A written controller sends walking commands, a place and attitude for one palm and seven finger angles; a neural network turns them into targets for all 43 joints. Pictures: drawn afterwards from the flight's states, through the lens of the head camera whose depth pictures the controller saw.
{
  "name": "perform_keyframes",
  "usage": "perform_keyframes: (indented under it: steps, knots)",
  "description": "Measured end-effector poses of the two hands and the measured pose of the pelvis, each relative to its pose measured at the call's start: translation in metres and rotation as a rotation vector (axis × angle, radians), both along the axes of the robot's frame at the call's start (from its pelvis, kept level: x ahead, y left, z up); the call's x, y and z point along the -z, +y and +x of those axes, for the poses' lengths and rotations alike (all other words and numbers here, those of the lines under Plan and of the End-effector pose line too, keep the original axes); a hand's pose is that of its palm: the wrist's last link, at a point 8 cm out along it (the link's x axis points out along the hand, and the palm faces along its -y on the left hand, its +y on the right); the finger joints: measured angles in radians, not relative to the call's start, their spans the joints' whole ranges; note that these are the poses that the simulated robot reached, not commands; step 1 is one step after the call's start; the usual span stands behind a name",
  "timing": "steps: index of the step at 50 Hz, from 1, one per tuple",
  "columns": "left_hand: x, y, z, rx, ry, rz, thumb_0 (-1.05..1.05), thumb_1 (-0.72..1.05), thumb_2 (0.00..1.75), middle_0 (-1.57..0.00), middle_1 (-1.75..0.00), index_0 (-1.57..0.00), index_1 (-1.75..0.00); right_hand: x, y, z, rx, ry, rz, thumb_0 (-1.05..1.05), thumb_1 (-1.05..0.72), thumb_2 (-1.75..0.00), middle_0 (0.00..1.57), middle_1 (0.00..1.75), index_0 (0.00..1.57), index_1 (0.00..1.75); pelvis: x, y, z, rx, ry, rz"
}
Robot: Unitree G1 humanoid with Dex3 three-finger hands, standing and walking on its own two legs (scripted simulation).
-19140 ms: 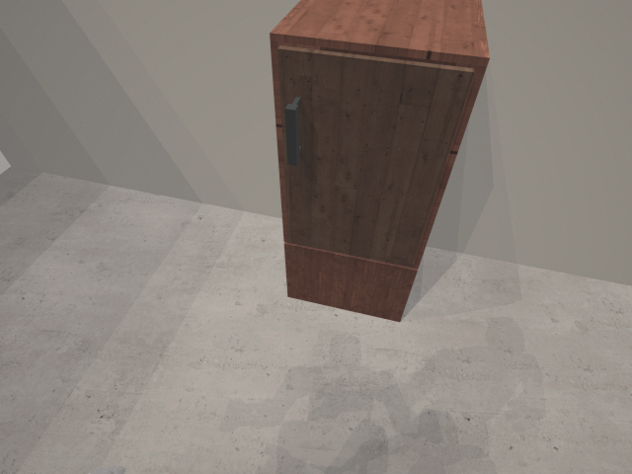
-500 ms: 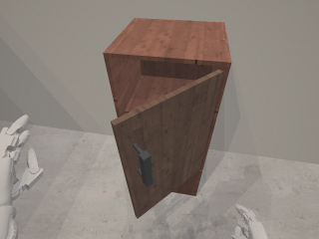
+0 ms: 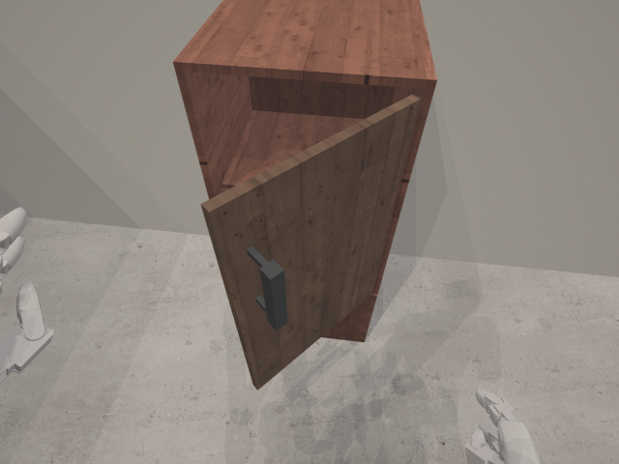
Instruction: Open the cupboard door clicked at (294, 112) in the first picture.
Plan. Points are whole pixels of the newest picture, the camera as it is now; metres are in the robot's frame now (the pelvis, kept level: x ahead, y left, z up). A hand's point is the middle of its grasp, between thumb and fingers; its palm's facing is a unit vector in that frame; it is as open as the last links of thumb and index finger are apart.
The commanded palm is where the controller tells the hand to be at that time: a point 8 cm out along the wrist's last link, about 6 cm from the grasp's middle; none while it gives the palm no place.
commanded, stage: step back with the hand held close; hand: left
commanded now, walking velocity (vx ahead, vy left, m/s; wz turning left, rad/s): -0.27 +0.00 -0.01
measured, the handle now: (266, 288) +0.36 +0.09 +0.00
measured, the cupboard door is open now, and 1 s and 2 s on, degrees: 48 48 48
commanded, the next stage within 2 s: stop stepping back and stand still in 0.90 s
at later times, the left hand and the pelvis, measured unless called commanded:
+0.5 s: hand out of the picture +0.15 +0.28 +0.17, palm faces +0.48 -0.74 -0.48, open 7.4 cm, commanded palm +0.09 +0.31 +0.18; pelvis -0.05 +0.01 -0.01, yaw +1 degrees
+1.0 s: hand out of the picture +0.02 +0.26 +0.16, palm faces +0.42 -0.74 -0.53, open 7.4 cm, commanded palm -0.06 +0.30 +0.18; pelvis -0.17 -0.01 -0.01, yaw +5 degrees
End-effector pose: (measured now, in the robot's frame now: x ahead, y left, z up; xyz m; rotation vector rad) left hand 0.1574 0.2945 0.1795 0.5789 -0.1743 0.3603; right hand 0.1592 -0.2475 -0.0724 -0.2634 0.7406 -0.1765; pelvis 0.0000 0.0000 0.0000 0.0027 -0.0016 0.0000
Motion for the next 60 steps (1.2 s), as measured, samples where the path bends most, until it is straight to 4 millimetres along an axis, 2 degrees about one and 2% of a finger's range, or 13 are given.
perform_keyframes:
  steps: [7, 15, 20, 23, 27, 32, 37, 41, 45, 48, 55, 60]
  knots:
    - [-0.007, 0.008, -0.019, -0.015, -0.074, 0.028, 0.01, 0.89, 0.90, -0.21, -0.30, -0.21, -0.30, 0.000, 0.011, -0.015, -0.020, -0.024, 0.008, 0.01, -0.90, -0.90, 0.20, 0.30, 0.20, 0.30, 0.006, 0.004, -0.021, 0.004, -0.003, 0.003]
    - [-0.001, 0.011, -0.038, 0.017, -0.135, 0.014, 0.01, 0.89, 0.90, -0.21, -0.30, -0.21, -0.30, 0.001, 0.021, -0.038, -0.027, -0.032, -0.006, 0.01, -0.90, -0.90, 0.20, 0.30, 0.20, 0.30, 0.013, 0.012, -0.042, 0.001, 0.002, -0.016]
    - [-0.006, 0.019, -0.046, -0.013, -0.144, 0.047, 0.01, 0.89, 0.90, -0.21, -0.30, -0.21, -0.30, 0.001, 0.027, -0.053, -0.031, -0.004, -0.011, 0.01, -0.90, -0.90, 0.20, 0.30, 0.20, 0.30, 0.009, 0.012, -0.044, -0.030, 0.002, -0.028]
    - [-0.012, 0.022, -0.051, -0.033, -0.161, 0.060, 0.01, 0.89, 0.90, -0.21, -0.30, -0.21, -0.30, 0.002, 0.030, -0.056, -0.053, 0.017, -0.002, 0.01, -0.90, -0.90, 0.20, 0.30, 0.20, 0.30, 0.006, 0.009, -0.043, -0.030, 0.033, -0.029]
    - [-0.006, 0.014, -0.051, -0.013, -0.125, 0.033, 0.01, 0.89, 0.90, -0.21, -0.30, -0.21, -0.30, 0.002, 0.029, -0.053, -0.080, 0.021, 0.013, 0.01, -0.90, -0.90, 0.20, 0.31, 0.21, 0.30, 0.004, 0.003, -0.058, -0.002, 0.046, -0.017]
    - [-0.001, -0.013, -0.060, 0.084, -0.039, 0.029, 0.01, 0.89, 0.90, -0.21, -0.30, -0.21, -0.30, -0.006, 0.020, -0.053, -0.073, -0.056, 0.044, 0.01, -0.90, -0.90, 0.20, 0.31, 0.21, 0.30, 0.004, -0.006, -0.081, 0.024, 0.024, 0.006]
    - [-0.010, -0.029, -0.087, 0.117, -0.042, 0.068, 0.01, 0.89, 0.90, -0.22, -0.30, -0.21, -0.30, -0.010, 0.003, -0.068, -0.048, -0.092, 0.047, 0.01, -0.90, -0.90, 0.20, 0.31, 0.21, 0.30, 0.006, -0.017, -0.103, 0.004, 0.026, -0.007]
    - [-0.014, -0.021, -0.113, 0.060, -0.073, 0.055, 0.01, 0.88, 0.90, -0.22, -0.31, -0.21, -0.30, -0.012, -0.007, -0.094, -0.029, -0.022, 0.010, 0.01, -0.90, -0.90, 0.20, 0.30, 0.20, 0.30, 0.001, -0.020, -0.120, -0.015, 0.037, 0.013]
    - [-0.006, -0.008, -0.139, -0.007, -0.072, 0.030, 0.01, 0.89, 0.90, -0.22, -0.30, -0.21, -0.30, -0.011, -0.009, -0.121, -0.036, 0.015, -0.039, 0.01, -0.90, -0.90, 0.20, 0.30, 0.20, 0.30, 0.000, -0.016, -0.140, -0.048, 0.059, 0.012]
    - [-0.002, -0.001, -0.161, -0.006, -0.074, 0.044, 0.01, 0.89, 0.90, -0.21, -0.30, -0.21, -0.30, -0.003, -0.006, -0.140, -0.041, 0.024, -0.064, 0.01, -0.90, -0.90, 0.20, 0.30, 0.20, 0.30, 0.007, -0.009, -0.161, -0.081, 0.067, -0.011]
    - [-0.013, 0.004, -0.217, -0.064, -0.097, 0.089, 0.01, 0.89, 0.90, -0.21, -0.30, -0.21, -0.30, 0.006, 0.019, -0.183, -0.083, 0.012, 0.025, 0.01, -0.90, -0.90, 0.20, 0.30, 0.20, 0.30, 0.006, -0.015, -0.192, -0.070, 0.048, -0.002]
    - [-0.003, -0.004, -0.237, -0.077, -0.109, -0.004, 0.01, 0.89, 0.90, -0.21, -0.30, -0.21, -0.30, 0.010, 0.026, -0.208, -0.117, 0.003, 0.063, 0.01, -0.90, -0.90, 0.20, 0.30, 0.21, 0.30, 0.005, -0.018, -0.219, -0.063, 0.022, -0.018]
